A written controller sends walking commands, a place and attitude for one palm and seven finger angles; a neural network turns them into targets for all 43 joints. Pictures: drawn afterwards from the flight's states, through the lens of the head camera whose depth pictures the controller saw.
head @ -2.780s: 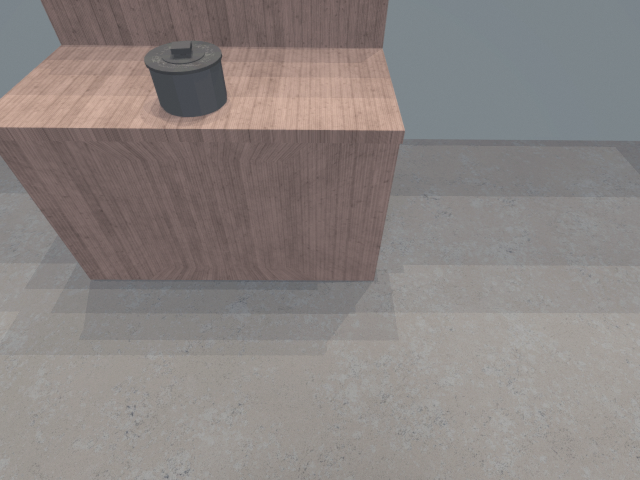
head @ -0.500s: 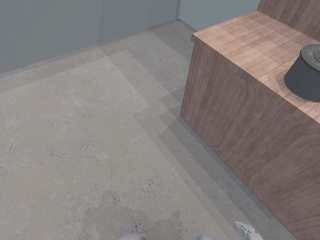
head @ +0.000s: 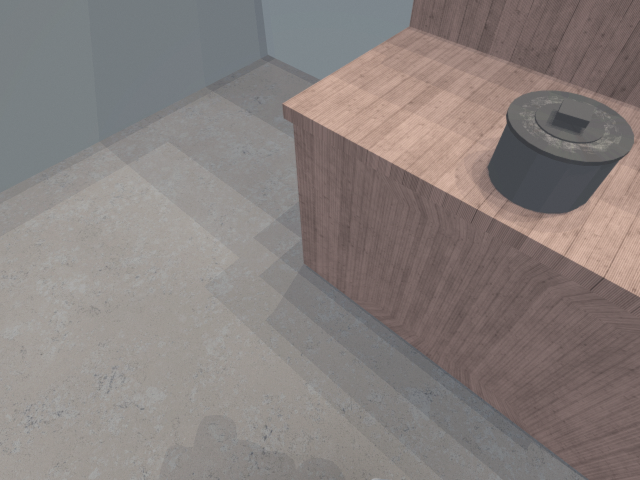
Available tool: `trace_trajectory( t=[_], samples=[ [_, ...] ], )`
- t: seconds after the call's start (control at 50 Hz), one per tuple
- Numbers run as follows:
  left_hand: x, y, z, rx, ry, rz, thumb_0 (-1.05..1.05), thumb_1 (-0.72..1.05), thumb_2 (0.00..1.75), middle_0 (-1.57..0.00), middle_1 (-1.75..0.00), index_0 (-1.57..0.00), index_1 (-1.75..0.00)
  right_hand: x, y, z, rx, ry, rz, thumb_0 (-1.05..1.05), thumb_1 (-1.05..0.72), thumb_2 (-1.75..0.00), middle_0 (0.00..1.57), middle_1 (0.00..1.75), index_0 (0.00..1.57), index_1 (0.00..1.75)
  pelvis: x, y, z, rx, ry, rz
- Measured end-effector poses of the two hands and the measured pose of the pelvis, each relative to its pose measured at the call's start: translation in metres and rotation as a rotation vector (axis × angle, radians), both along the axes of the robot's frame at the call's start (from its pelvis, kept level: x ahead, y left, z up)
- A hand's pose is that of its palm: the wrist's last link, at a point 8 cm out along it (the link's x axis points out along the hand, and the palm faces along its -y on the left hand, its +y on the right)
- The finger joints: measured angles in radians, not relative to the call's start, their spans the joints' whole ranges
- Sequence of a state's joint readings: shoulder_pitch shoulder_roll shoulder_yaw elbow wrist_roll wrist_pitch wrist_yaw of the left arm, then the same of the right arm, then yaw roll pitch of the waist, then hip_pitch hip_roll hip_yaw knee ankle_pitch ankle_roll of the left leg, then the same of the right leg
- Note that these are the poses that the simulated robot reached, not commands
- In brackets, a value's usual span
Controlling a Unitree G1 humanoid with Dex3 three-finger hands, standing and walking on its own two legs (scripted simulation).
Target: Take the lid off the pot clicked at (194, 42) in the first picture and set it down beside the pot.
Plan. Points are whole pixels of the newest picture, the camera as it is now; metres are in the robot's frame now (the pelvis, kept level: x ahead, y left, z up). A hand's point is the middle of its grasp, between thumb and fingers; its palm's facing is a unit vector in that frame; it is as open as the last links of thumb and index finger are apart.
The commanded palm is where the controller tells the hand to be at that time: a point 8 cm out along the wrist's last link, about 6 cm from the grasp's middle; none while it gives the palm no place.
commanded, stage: turn to face it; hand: left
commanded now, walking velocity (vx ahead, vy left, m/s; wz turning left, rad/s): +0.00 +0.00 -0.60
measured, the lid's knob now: (574, 112) +0.66 -0.38 +0.09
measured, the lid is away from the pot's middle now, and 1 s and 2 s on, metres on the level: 0.00 0.00 0.00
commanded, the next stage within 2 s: take the last steps up to it in 0.96 s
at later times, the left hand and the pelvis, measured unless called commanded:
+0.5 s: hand (175, 466) +0.15 +0.22 -0.14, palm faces -0.16 -0.95 -0.27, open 7.4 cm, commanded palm none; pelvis +0.07 +0.02 +0.02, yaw -18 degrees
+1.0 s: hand (267, 381) +0.27 +0.11 -0.15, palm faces -0.56 -0.79 -0.26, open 7.4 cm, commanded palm none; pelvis +0.07 +0.00 +0.01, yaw -34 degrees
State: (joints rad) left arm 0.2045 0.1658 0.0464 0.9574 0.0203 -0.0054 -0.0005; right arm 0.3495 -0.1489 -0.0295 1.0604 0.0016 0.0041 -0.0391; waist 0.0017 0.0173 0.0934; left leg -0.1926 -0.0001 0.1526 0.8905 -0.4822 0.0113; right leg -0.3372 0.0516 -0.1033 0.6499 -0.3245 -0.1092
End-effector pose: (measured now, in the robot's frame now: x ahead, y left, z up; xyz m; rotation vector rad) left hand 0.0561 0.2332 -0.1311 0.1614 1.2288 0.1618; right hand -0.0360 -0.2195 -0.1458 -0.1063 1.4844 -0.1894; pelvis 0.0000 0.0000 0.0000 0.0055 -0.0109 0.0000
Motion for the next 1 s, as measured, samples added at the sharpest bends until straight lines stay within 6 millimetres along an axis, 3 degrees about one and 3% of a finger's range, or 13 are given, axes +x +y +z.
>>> trace_trajectory(
  t=[0.14,0.26,0.42,0.52,0.58,0.64,0.76,0.86,1.0],
  samples=[
    [0.005,-0.007,0.02,0.04,0.08,-0.032,0.01,0.9,0.9,-0.2,-0.3,-0.2,-0.3,0.072,-0.022,0.015,-0.006,-0.149,-0.04,0.01,-0.91,-0.9,0.2,0.3,0.2,0.3,0.019,-0.012,0.018,0.024,0.01,-0.086],
    [0.027,-0.003,0.032,0.055,0.093,-0.086,0.01,0.9,0.9,-0.2,-0.3,-0.2,-0.3,0.128,-0.034,0.026,-0.025,-0.297,-0.07,0.01,-0.91,-0.9,0.2,0.3,0.2,0.3,0.034,-0.009,0.024,0.044,0.032,-0.162],
    [0.072,0.015,0.033,0.066,0.052,-0.146,0.01,0.9,0.9,-0.2,-0.3,-0.2,-0.3,0.172,-0.032,0.04,-0.069,-0.393,-0.105,0.01,-0.91,-0.9,0.2,0.3,0.2,0.3,0.055,0.006,0.024,0.036,0.038,-0.262],
    [0.105,0.035,0.022,0.066,0.053,-0.207,0.01,0.9,0.9,-0.2,-0.3,-0.2,-0.3,0.184,-0.024,0.052,-0.117,-0.45,-0.15,0.01,-0.91,-0.9,0.2,0.3,0.2,0.3,0.069,0.021,0.019,0.015,0.042,-0.326],
    [0.132,0.045,0.01,0.06,0.039,-0.249,0.01,0.9,0.9,-0.2,-0.3,-0.2,-0.3,0.174,-0.019,0.055,-0.158,-0.456,-0.173,0.01,-0.9,-0.9,0.2,0.3,0.2,0.3,0.075,0.03,0.013,0.007,0.034,-0.362],
    [0.158,0.046,0.01,0.056,0.023,-0.313,0.01,0.9,0.9,-0.2,-0.3,-0.2,-0.3,0.15,-0.013,0.06,-0.178,-0.411,-0.205,0.01,-0.9,-0.9,0.2,0.3,0.2,0.3,0.078,0.034,0.016,0.009,0.021,-0.418],
    [0.195,0.031,0.015,0.046,0.03,-0.426,0.01,0.91,0.9,-0.19,-0.3,-0.2,-0.3,0.093,0.001,0.056,-0.182,-0.294,-0.313,0.01,-0.9,-0.9,0.2,0.3,0.21,0.3,0.083,0.035,0.023,-0.006,0.026,-0.49],
    [0.216,-0.007,0.018,0.034,0.028,-0.523,0.01,0.91,0.9,-0.19,-0.3,-0.2,-0.3,0.036,0.011,0.045,-0.146,-0.179,-0.417,0.01,-0.9,-0.9,0.2,0.3,0.21,0.3,0.082,0.025,0.023,-0.013,0.031,-0.534],
    [0.237,-0.084,0.019,0.032,-0.059,-0.665,0.01,0.91,0.9,-0.19,-0.3,-0.2,-0.3,-0.042,0.013,0.012,-0.071,-0.044,-0.576,0.01,-0.9,-0.9,0.2,0.3,0.2,0.3,0.073,-0.004,0.007,0.011,0.031,-0.597]
  ],
)
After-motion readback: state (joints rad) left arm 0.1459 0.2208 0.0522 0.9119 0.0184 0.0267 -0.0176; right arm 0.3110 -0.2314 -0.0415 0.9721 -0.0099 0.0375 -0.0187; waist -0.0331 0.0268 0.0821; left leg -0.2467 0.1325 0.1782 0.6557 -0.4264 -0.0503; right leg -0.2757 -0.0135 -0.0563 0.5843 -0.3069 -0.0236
